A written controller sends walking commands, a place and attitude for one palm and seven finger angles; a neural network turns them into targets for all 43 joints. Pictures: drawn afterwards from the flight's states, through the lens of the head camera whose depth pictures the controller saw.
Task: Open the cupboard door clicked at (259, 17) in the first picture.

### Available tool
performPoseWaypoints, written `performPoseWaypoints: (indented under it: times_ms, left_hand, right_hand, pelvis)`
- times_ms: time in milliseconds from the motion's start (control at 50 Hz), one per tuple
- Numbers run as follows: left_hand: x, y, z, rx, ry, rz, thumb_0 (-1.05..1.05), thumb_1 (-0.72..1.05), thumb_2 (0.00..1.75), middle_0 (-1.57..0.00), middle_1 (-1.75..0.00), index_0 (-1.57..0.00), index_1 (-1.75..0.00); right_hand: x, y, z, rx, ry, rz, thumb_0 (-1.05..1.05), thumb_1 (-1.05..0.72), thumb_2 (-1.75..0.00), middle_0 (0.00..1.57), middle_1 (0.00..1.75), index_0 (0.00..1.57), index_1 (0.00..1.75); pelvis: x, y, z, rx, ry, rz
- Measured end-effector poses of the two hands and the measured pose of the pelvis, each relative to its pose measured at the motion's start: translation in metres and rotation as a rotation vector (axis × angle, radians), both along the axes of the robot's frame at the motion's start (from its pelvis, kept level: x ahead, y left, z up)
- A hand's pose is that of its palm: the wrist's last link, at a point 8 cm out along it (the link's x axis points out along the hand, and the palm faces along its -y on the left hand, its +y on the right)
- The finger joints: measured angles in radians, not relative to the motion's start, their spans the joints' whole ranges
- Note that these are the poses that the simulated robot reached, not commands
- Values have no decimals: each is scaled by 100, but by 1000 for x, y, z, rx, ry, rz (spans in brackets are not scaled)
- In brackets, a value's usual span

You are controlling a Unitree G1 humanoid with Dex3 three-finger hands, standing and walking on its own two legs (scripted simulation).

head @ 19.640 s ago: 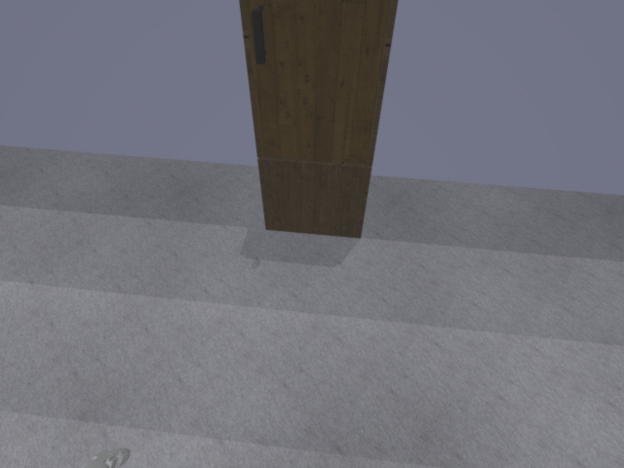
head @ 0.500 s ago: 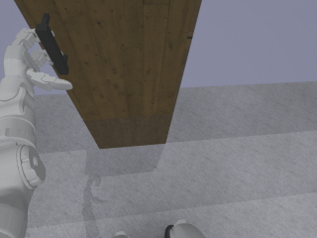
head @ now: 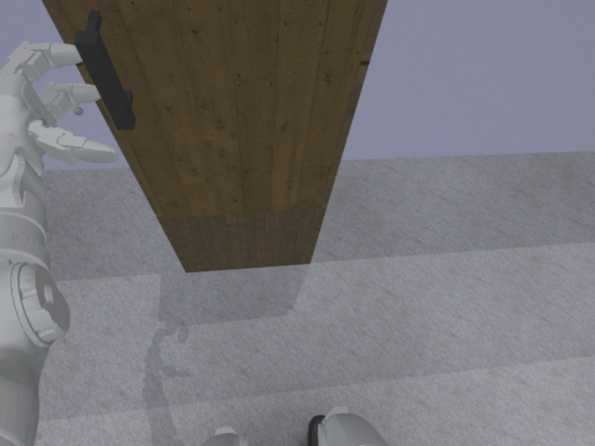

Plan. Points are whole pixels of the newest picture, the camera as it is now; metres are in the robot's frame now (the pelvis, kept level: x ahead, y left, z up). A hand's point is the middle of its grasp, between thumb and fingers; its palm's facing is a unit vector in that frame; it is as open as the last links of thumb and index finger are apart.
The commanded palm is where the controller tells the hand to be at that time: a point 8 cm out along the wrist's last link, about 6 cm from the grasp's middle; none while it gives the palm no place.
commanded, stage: move the hooked fingers beside the handle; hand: left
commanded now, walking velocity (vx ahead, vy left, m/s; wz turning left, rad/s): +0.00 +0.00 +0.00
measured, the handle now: (111, 74) +0.58 +0.20 +0.12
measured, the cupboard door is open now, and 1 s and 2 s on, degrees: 1 1 1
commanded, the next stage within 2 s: slide the fingers in behind the handle in 1.34 s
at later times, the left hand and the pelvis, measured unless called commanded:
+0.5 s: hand (61, 107) +0.52 +0.24 +0.12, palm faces +0.01 -1.00 -0.01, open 14.0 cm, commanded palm +0.50 +0.29 +0.11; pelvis +0.01 +0.00 +0.00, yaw +0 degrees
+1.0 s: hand (65, 109) +0.52 +0.24 +0.12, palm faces +0.02 -1.00 -0.02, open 14.0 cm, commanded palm +0.49 +0.29 +0.12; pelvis +0.02 +0.00 +0.00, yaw -1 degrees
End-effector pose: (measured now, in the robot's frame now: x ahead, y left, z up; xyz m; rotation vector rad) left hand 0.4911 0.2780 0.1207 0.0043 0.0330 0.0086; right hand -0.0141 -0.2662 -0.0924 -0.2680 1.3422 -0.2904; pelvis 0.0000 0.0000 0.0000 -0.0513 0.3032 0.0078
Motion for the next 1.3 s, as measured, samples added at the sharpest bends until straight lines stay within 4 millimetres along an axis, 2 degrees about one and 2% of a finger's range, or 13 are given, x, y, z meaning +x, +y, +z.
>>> performPoseWaypoints:
  times_ms: [260, 540, 820, 940, 1080, 1200, 1300]
  left_hand:
    - [9, 7, -1, -9, 1, -10, -1, -50, 30, -30, -120, -30, -120]
    - [8, 22, -2, 5, 11, -1, -1, -50, 30, -30, -120, -30, -120]
    - [15, 7, 0, -17, -17, -20, -1, -50, 30, -30, -120, -30, -120]
    - [7, 11, -2, 6, 14, 5, -1, -50, 30, -30, -120, -30, -120]
    - [-2, 17, 5, 4, -13, 10, -1, -50, 30, -30, -120, -30, -120]
    - [-1, 20, 0, 2, 29, -2, -1, -50, 30, -30, -120, -30, -120]
    - [3, 17, 1, 8, -8, -17, -1, -50, 30, -30, -120, -30, -120]
  right_hand:
    - [-9, 1, 2, -7, 45, -23, 0, -90, -90, 21, 30, 20, 30]
    - [2, -1, 3, -9, 47, -17, 0, -90, -90, 21, 30, 20, 30]
    - [16, -5, 3, -10, 21, -13, 0, -90, -90, 21, 30, 20, 30]
    - [19, -2, 1, 13, 4, -19, 0, -90, -90, 21, 30, 20, 30]
    - [19, -3, -1, 16, 4, -5, 0, -90, -90, 21, 30, 20, 30]
    - [17, -9, 1, -15, 0, 9, 0, -90, -90, 21, 30, 20, 30]
    - [9, -12, 3, -34, 17, 11, 0, -90, -90, 21, 30, 20, 30]
  pelvis:
    - [6, 2, -1, -5, 20, -5]
    - [12, -1, 0, -8, 26, -2]
    - [17, -2, 0, -9, 32, -5]
    - [17, -3, 2, -5, 18, -10]
    - [14, -5, 2, -4, 5, -2]
    - [7, -6, 0, -5, 11, 9]
    - [5, -4, -2, -6, 21, 7]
